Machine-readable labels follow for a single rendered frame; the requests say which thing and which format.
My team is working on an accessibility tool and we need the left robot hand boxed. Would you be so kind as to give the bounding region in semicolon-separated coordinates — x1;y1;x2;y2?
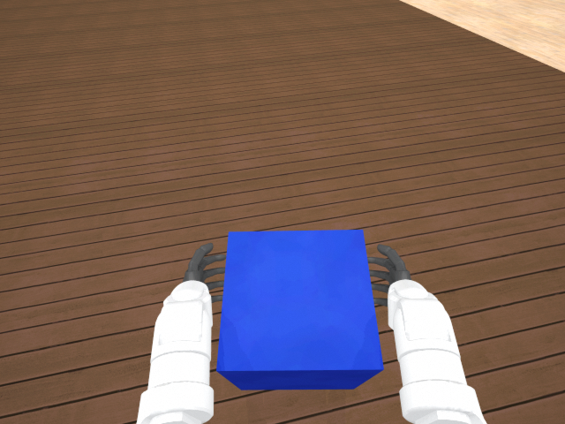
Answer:
183;243;226;303

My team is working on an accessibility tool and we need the right robot hand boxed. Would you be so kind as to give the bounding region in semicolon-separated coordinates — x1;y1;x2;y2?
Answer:
367;244;411;307

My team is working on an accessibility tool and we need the robot right forearm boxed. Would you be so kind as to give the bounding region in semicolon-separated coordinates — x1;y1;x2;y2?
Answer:
388;280;486;424

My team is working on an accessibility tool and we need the robot left forearm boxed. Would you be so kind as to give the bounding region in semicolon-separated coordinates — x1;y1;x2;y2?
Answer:
136;280;214;424

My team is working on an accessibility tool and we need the carton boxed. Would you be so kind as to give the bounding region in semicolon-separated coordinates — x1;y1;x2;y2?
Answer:
216;230;384;390

